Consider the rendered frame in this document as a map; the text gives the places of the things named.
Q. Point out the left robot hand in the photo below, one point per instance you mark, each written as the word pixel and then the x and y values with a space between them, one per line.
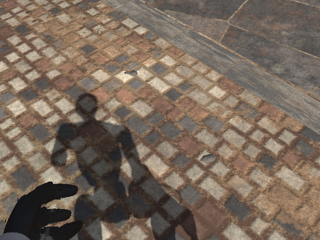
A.
pixel 29 219

